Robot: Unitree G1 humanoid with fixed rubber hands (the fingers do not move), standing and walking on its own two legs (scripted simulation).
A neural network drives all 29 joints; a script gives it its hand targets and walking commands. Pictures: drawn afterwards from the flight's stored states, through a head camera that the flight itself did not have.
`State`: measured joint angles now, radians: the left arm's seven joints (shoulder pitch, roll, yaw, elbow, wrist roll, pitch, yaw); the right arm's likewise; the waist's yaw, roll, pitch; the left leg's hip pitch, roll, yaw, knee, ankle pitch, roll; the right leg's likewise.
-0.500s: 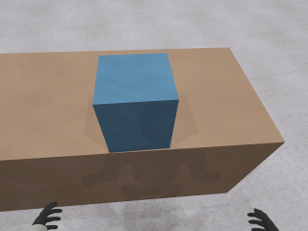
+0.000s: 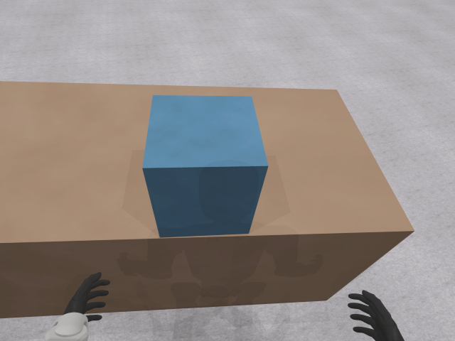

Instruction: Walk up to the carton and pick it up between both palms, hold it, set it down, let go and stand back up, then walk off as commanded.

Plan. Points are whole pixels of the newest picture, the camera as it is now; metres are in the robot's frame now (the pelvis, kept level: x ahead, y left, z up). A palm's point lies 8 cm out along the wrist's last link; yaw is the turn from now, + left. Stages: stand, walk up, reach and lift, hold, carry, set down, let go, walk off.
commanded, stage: reach and lift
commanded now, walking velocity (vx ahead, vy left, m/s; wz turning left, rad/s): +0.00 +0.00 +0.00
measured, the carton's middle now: (204, 169) +0.46 +0.06 +0.00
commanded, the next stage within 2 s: none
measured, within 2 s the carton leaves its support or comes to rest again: neither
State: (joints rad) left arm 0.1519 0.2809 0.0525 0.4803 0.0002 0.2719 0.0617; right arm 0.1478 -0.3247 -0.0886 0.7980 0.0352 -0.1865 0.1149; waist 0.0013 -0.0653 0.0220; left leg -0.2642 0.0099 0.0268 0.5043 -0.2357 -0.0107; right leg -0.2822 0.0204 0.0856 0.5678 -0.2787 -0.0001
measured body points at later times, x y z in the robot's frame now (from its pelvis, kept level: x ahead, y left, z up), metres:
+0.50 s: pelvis +0.00 -0.01 +0.01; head -0.01 +0.00 +0.46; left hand +0.17 +0.25 -0.05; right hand +0.18 -0.25 -0.04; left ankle +0.02 +0.13 -0.73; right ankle +0.01 -0.12 -0.73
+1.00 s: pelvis +0.01 -0.01 +0.01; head +0.01 +0.00 +0.46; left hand +0.21 +0.22 +0.00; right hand +0.22 -0.22 +0.00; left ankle +0.02 +0.13 -0.73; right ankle +0.01 -0.12 -0.73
